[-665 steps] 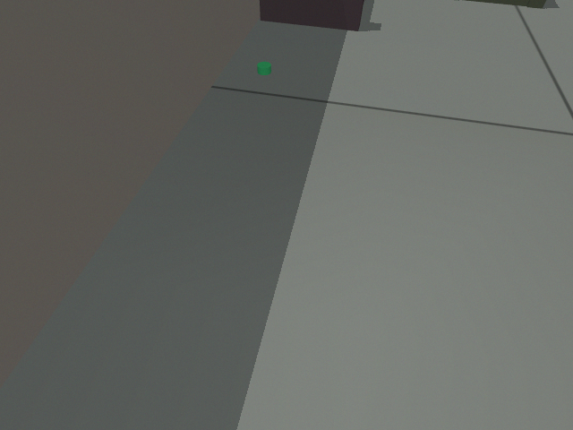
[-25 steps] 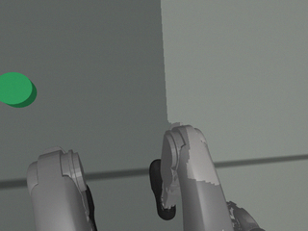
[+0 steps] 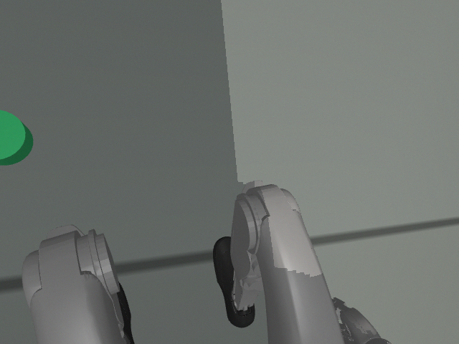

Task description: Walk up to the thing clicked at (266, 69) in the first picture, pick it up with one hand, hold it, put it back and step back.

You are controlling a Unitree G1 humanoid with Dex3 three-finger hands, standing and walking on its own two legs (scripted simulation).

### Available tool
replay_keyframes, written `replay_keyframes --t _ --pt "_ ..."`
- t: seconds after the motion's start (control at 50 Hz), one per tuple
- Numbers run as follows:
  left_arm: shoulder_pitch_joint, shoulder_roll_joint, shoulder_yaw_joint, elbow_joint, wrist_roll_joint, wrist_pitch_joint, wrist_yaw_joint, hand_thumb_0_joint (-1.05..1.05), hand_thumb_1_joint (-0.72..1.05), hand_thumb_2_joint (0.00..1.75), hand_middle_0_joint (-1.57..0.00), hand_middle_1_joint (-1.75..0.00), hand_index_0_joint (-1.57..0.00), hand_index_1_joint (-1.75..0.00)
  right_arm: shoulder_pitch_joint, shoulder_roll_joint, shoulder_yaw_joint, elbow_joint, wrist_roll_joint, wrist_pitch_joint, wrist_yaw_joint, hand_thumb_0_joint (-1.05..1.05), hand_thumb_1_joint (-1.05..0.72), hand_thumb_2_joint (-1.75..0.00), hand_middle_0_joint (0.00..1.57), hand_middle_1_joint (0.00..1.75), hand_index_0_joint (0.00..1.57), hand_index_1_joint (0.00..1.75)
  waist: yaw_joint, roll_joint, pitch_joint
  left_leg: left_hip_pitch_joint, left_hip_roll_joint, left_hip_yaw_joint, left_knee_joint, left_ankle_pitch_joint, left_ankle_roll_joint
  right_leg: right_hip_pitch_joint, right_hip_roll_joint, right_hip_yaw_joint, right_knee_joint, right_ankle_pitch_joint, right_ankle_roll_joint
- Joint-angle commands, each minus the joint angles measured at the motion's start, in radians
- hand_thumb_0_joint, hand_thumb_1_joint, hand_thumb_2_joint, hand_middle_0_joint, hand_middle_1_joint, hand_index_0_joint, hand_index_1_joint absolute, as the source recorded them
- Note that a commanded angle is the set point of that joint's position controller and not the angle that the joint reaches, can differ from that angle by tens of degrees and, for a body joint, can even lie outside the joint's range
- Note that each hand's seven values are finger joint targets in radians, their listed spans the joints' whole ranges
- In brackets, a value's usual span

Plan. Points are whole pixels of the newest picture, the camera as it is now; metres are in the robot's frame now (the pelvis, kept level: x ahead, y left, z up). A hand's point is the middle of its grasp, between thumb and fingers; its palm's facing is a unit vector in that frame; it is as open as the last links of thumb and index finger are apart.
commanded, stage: approach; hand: left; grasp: from above
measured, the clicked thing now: out of the picture +0.50 +0.31 -0.29
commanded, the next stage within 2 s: rest palm in 0.54 s
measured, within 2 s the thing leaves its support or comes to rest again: neither
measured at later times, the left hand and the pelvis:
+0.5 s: hand out of the picture +0.46 +0.31 -0.18, palm faces -0.53 -0.10 -0.84, open 14.0 cm; pelvis -0.01 +0.00 +0.00, yaw -1 degrees
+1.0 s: hand out of the picture +0.49 +0.29 -0.19, palm faces -0.50 -0.09 -0.86, open 13.9 cm; pelvis -0.01 +0.00 +0.00, yaw -2 degrees
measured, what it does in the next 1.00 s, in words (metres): stands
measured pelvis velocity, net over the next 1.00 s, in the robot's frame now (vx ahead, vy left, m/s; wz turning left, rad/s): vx -0.01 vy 0.00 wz -0.03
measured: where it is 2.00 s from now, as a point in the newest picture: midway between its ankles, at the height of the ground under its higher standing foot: (181, 318)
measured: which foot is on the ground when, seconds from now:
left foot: down 0.00-1.00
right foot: down 0.00-1.00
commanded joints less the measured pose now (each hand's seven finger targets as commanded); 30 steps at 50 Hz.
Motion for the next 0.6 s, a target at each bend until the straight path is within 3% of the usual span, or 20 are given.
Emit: replay_keyframes --t 0.0,0.02,0.1,0.18,0.26,0.32,0.4,0.48,0.58 --pt "-0.412 0.246 0.053 -0.158 -0.001 0.062 0.085 0.00 -0.55 0.98 -0.06 -1.09 -0.07 -1.07 0.267 -0.287 -0.073 -0.005 -0.001 -0.004 -0.018 0.00 -0.91 -0.90 0.20 0.30 0.20 0.30 -0.046 0.482 -0.731 0.625 -0.022 0.094 -0.272 0.234 0.011 0.278 0.052 -0.124 -0.208 0.263 -0.080" --pt "-0.395 0.244 0.057 -0.145 -0.002 0.087 0.085 0.00 -0.56 1.00 -0.06 -1.07 -0.07 -1.07 0.264 -0.283 -0.070 -0.015 0.001 -0.003 -0.018 0.00 -0.91 -0.90 0.20 0.30 0.20 0.30 -0.037 0.489 -0.743 0.645 -0.022 0.094 -0.279 0.248 0.007 0.281 0.051 -0.121 -0.208 0.271 -0.085" --pt "-0.381 0.234 0.050 -0.079 -0.025 0.168 0.064 0.00 -0.56 0.99 -0.06 -1.07 -0.06 -1.06 0.264 -0.293 -0.060 -0.040 0.023 0.001 -0.021 0.00 -0.91 -0.90 0.20 0.30 0.20 0.30 -0.049 0.440 -0.715 0.579 -0.024 0.102 -0.275 0.248 0.018 0.302 0.049 -0.113 -0.223 0.288 -0.086" --pt "-0.293 0.257 0.048 -0.054 -0.070 0.214 0.001 0.00 -0.55 0.98 -0.06 -1.07 -0.07 -1.06 0.262 -0.289 -0.043 -0.068 0.047 0.006 -0.019 0.00 -0.91 -0.90 0.20 0.30 0.20 0.30 -0.031 0.364 -0.703 0.489 -0.028 0.116 -0.268 0.240 0.036 0.397 0.053 -0.094 -0.243 0.288 -0.078" --pt "-0.211 0.288 0.048 -0.033 -0.119 0.199 -0.067 0.00 -0.53 0.96 -0.06 -1.08 -0.08 -1.06 0.245 -0.280 -0.028 -0.076 0.058 0.018 -0.024 0.00 -0.90 -0.90 0.20 0.30 0.20 0.30 -0.022 0.253 -0.661 0.373 -0.028 0.122 -0.255 0.193 0.053 0.479 0.059 -0.079 -0.265 0.253 -0.063" --pt "-0.185 0.329 0.066 -0.081 -0.141 0.144 -0.096 0.00 -0.53 0.96 -0.06 -1.08 -0.08 -1.06 0.236 -0.283 -0.020 -0.078 0.060 0.021 -0.029 0.00 -0.90 -0.90 0.20 0.30 0.20 0.30 -0.011 0.244 -0.649 0.379 -0.027 0.110 -0.253 0.181 0.047 0.470 0.060 -0.083 -0.258 0.225 -0.067" --pt "-0.261 0.337 0.080 -0.180 -0.132 0.043 -0.085 0.00 -0.52 0.95 -0.06 -1.08 -0.08 -1.06 0.257 -0.291 -0.021 -0.062 0.041 0.019 -0.025 0.00 -0.90 -0.90 0.20 0.30 0.20 0.30 -0.039 0.327 -0.652 0.463 -0.023 0.094 -0.247 0.193 0.028 0.426 0.059 -0.100 -0.249 0.228 -0.074" --pt "-0.342 0.314 0.062 -0.216 -0.090 -0.032 -0.035 0.00 -0.54 0.97 -0.06 -1.08 -0.08 -1.06 0.265 -0.291 -0.033 -0.037 0.014 0.012 -0.021 0.00 -0.91 -0.90 0.20 0.30 0.20 0.30 -0.064 0.412 -0.653 0.529 -0.018 0.084 -0.233 0.159 0.013 0.350 0.062 -0.116 -0.239 0.196 -0.080" --pt "-0.416 0.244 0.024 -0.287 -0.059 -0.016 0.014 0.00 -0.54 1.04 -0.07 -1.08 -0.08 -1.08 0.276 -0.303 -0.070 -0.014 0.007 -0.001 -0.021 0.00 -0.91 -0.90 0.20 0.30 0.20 0.30 -0.074 0.518 -0.714 0.665 -0.011 0.073 -0.260 0.188 -0.003 0.271 0.056 -0.132 -0.223 0.219 -0.086"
